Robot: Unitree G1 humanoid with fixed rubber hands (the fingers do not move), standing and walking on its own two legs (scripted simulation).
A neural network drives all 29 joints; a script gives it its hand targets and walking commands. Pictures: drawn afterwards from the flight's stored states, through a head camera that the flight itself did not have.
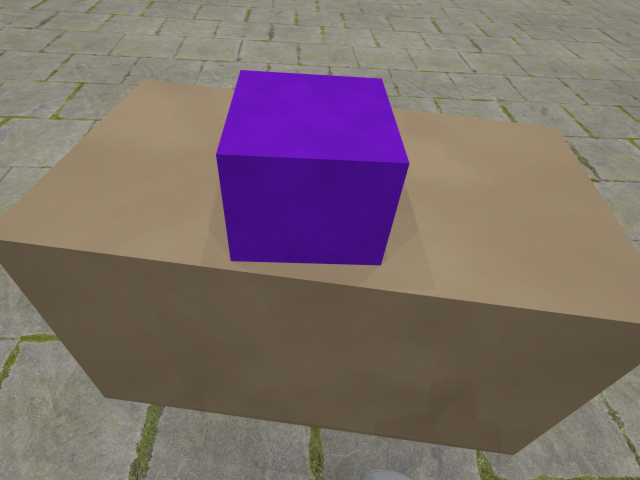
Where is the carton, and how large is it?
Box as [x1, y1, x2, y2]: [216, 70, 408, 264]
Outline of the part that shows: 240,70 216,153 231,260 380,264 408,166 408,160 382,80 379,78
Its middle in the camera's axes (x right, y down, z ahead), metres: -0.02 -0.14 +0.74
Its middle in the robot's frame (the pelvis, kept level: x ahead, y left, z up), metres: +0.66 +0.02 +0.04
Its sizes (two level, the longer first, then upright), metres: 0.296 0.280 0.229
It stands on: a pedestal, 0.71 m high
